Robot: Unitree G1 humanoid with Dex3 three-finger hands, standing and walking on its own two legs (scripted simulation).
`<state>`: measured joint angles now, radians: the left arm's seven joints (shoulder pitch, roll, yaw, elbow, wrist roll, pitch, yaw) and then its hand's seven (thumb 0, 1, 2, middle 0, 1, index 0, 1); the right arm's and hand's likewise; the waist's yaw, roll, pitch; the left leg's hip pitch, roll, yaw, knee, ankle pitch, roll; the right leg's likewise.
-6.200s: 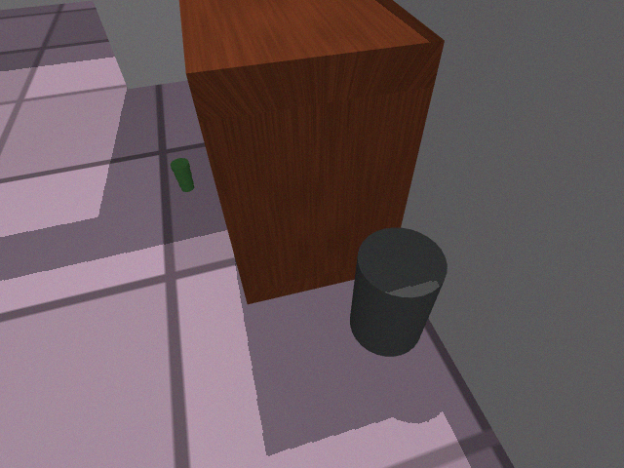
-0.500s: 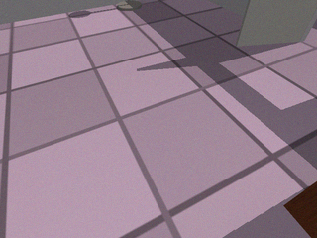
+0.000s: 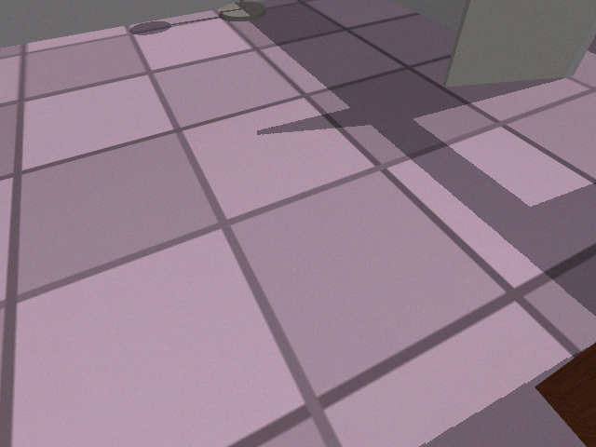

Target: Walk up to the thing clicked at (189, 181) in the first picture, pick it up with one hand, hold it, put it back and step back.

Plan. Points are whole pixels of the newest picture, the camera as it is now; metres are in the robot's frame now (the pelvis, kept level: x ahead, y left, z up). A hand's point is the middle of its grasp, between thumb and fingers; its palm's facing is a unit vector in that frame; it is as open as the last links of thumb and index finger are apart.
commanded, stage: stand
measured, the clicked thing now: out of the picture +0.98 -1.33 -0.71
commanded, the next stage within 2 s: walk up in 0.20 s
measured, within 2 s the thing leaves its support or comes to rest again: neither
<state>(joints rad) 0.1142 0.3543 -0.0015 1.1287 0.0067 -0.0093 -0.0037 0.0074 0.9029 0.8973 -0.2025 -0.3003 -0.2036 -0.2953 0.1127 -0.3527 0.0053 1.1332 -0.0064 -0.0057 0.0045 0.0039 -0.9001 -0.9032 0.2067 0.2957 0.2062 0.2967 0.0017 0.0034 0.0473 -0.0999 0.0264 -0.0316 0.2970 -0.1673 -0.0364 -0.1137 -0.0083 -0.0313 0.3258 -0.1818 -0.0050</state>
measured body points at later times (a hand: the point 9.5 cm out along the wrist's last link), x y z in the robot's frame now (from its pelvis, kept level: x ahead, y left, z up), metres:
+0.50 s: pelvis +0.05 +0.04 -0.01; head +0.06 +0.05 +0.44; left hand +0.05 +0.37 -0.14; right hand +0.14 -0.30 -0.12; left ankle +0.12 +0.17 -0.74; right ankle +0.00 -0.11 -0.75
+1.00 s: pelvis +0.26 +0.02 -0.03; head +0.27 -0.01 +0.42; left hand +0.38 +0.34 -0.12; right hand +0.26 -0.30 -0.16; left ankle +0.13 +0.17 -0.74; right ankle +0.35 -0.10 -0.75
